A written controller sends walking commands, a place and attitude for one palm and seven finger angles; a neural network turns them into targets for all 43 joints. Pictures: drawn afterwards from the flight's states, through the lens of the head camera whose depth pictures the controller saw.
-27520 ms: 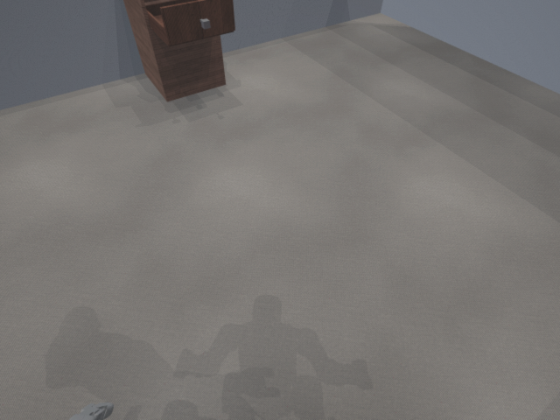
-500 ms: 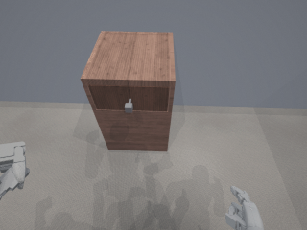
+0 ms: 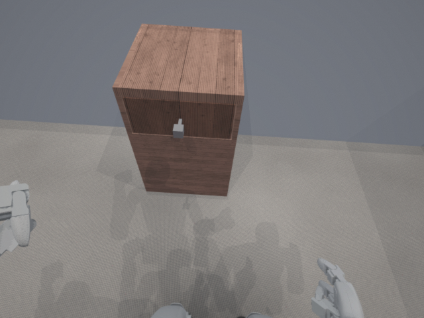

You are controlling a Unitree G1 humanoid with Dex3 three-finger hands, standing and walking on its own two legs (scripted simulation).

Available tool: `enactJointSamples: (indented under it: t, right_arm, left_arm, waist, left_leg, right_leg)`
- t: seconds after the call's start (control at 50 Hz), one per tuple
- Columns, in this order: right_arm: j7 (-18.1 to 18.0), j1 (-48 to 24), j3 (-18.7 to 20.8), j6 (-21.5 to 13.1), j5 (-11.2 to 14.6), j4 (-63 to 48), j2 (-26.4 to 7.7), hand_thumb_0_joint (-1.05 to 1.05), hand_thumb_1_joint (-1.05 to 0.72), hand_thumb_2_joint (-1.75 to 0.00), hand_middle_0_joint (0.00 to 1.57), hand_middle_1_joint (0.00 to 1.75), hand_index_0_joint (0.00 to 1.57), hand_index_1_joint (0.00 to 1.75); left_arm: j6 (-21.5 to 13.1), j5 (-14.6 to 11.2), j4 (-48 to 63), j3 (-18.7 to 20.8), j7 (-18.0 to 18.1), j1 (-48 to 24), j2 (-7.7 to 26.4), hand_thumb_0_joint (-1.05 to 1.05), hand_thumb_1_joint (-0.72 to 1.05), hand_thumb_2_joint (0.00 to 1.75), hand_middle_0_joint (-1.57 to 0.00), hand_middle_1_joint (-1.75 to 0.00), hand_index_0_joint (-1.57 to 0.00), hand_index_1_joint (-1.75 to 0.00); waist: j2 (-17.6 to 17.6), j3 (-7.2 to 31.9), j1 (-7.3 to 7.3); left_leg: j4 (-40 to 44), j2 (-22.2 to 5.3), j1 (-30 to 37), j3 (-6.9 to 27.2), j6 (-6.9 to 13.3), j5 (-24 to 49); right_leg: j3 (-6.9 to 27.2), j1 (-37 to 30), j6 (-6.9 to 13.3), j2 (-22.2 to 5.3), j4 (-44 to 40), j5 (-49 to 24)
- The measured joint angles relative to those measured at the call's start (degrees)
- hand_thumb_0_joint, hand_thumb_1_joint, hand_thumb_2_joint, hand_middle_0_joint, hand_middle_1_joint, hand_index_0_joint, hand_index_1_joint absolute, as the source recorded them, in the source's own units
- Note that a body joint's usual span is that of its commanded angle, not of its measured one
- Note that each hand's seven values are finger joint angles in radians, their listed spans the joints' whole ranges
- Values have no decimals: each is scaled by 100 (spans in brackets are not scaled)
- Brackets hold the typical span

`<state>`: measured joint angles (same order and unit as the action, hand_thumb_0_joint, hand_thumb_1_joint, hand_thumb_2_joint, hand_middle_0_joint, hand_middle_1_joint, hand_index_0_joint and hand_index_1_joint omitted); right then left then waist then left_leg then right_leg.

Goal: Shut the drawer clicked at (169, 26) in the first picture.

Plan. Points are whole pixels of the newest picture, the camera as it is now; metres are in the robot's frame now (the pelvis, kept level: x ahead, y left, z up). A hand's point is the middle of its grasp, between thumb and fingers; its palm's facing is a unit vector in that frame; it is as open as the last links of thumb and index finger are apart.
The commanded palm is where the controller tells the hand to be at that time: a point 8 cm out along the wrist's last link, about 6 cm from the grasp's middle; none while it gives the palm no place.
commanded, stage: step back with the hand held close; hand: left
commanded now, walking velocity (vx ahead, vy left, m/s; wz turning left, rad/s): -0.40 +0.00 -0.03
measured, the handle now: (179, 127) +0.74 +0.15 -0.20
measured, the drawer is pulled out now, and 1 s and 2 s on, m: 0.00 0.00 0.00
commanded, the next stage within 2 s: stop stepping back and stand still in 0.68 s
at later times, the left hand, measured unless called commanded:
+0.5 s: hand (44, 270) +0.15 +0.19 +0.19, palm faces +0.19 -0.83 -0.52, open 3.2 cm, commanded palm +0.08 +0.26 +0.19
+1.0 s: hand out of the picture -0.01 +0.21 +0.17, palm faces +0.34 -0.84 -0.42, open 3.2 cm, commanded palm -0.05 +0.25 +0.19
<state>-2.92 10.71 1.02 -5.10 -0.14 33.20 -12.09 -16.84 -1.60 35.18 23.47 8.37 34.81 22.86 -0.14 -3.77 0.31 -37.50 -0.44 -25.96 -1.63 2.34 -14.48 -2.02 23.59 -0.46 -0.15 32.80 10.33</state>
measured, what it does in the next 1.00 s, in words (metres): walks backwards: right foot, then right foot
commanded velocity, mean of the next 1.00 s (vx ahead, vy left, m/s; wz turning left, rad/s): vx -0.22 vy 0.02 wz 0.01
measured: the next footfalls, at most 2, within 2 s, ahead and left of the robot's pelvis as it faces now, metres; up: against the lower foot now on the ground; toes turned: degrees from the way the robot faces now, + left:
right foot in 0.30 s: -0.07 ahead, -0.12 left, +0.00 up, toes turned +0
right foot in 0.84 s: -0.16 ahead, -0.13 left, +0.00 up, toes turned -1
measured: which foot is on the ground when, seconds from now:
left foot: down 0.00-0.84, up 0.86-1.00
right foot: down 0.00-0.12, up 0.14-0.28, down 0.30-0.60, up 0.62-0.82, down 0.84-1.00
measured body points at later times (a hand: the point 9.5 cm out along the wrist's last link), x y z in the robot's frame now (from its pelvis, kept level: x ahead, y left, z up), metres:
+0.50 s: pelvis -0.06 -0.02 +0.01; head -0.01 +0.00 +0.45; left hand +0.13 +0.24 +0.21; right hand +0.11 -0.25 -0.08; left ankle +0.03 +0.09 -0.72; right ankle -0.11 -0.12 -0.72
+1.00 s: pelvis -0.19 -0.02 +0.01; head -0.19 -0.01 +0.46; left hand -0.03 +0.26 +0.20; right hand -0.06 -0.26 -0.08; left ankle -0.17 +0.09 -0.70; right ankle -0.19 -0.14 -0.72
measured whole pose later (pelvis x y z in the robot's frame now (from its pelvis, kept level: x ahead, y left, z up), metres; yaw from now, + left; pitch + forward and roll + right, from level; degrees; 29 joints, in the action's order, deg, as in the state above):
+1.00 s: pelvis -0.19 -0.02 +0.01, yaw -2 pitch +1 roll +0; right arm -3.4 15.4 0.0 -3.4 0.3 36.4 -10.6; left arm -11.5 -2.9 34.6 20.9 8.8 39.3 21.6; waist 2.7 1.6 -0.3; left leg -43.4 0.0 -23.1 -2.0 0.5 -20.4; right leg -2.2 15.7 0.8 -1.2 29.1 14.9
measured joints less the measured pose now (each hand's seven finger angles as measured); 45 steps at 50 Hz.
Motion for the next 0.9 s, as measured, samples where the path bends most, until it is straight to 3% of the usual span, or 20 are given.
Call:
enactJointSamples:
  t: [0.12,0.18,0.24,0.3,0.36,0.44,0.52,0.56,0.62,0.7,0.78,0.84,0.9]
  right_arm:
    - [-19,-42,64,69,-2,38,-28,1,-90,-90,21,30,21,30]
    - [-62,40,77,-17,-12,6,30,1,-90,-90,20,30,21,30]
    - [-48,152,52,-156,-59,64,131,1,-90,-90,20,30,20,30]
    - [22,76,-39,-316,-152,220,228,1,-90,-90,20,30,20,30]
    - [114,-282,-102,-384,-229,352,214,1,-90,-90,21,30,21,30]
    - [175,-460,-116,-181,-98,243,192,1,-90,-90,21,30,21,30]
    - [68,-238,-94,79,33,113,184,1,-90,-90,21,30,21,30]
    - [-20,-154,-83,168,42,76,111,1,-90,-90,21,30,21,30]
    - [-74,-248,-30,212,45,81,58,1,-90,-90,21,30,21,30]
    - [47,-306,5,-26,-53,-12,21,1,-90,-90,20,30,20,30]
    - [94,-235,-46,-202,-101,-90,55,1,-90,-90,20,30,20,30]
    - [92,-155,-78,-185,-104,-142,92,1,-90,-90,20,30,20,30]
    - [106,-57,-51,31,-21,21,109,1,-90,-90,21,30,21,30]
  left_arm:
    - [-82,9,76,-12,47,81,111,1,89,89,-141,-159,-141,-160]
    - [-110,104,21,132,-4,63,254,1,89,89,-141,-159,-141,-160]
    - [-160,83,48,285,-23,88,299,1,89,89,-141,-159,-141,-160]
    - [-280,-30,116,371,-20,174,246,1,89,89,-141,-159,-141,-160]
    - [-336,-40,90,196,-100,-47,112,1,89,89,-141,-159,-141,-160]
    - [-299,-68,211,-91,-279,-98,168,1,89,89,-141,-159,-141,-160]
    - [-303,-102,225,-18,-321,320,348,1,89,89,-141,-159,-141,-160]
    - [-249,-112,129,78,-281,385,402,1,89,89,-141,-159,-141,-160]
    - [-106,-164,-115,156,-251,110,468,1,89,89,-141,-159,-141,-160]
    - [111,-232,-129,42,-235,114,367,1,89,89,-140,-159,-141,-160]
    - [165,-217,133,-98,-206,287,302,1,89,89,-140,-159,-140,-160]
    - [140,-225,266,0,-206,372,402,1,89,89,-140,-159,-140,-160]
    - [281,-234,296,-62,-199,466,300,1,89,89,-140,-159,-141,-160]
  waist:
    - [63,6,111]
    - [24,8,164]
    - [10,183,111]
    - [144,306,-59]
    - [53,42,-216]
    - [-193,-199,-84]
    - [-38,156,56]
    - [13,313,97]
    - [215,158,59]
    - [186,24,1]
    - [131,-10,-22]
    - [78,15,-12]
    - [38,11,-86]
  left_leg:
    - [151,23,-83,1,57,418]
    - [124,7,-137,104,83,388]
    - [242,-33,-256,200,43,481]
    - [452,-84,-390,63,-16,648]
    - [646,-273,-437,-46,-89,888]
    - [825,-448,-350,79,-167,1171]
    - [116,-166,-157,154,-173,252]
    - [425,-61,125,152,-124,308]
    - [964,78,311,40,-22,660]
    - [1319,-10,340,-41,-4,1037]
    - [1375,-115,158,-4,-54,1315]
    - [1090,-134,-227,98,-123,1232]
    - [-508,-6,-643,242,-305,-185]
  right_leg:
    - [33,94,-42,5,-84,-107]
    - [201,123,-50,212,676,331]
    - [257,-270,-6,390,1026,897]
    - [255,-904,43,334,318,1139]
    - [281,-1185,135,420,-490,1191]
    - [188,-1252,205,624,-686,747]
    - [253,-1121,229,510,-577,774]
    - [280,-1020,196,452,-537,746]
    - [292,-734,51,280,-99,664]
    - [300,-301,15,306,921,1567]
    - [152,-484,44,223,665,1598]
    - [-11,-886,133,163,-158,1161]
    - [-70,-780,205,151,-163,595]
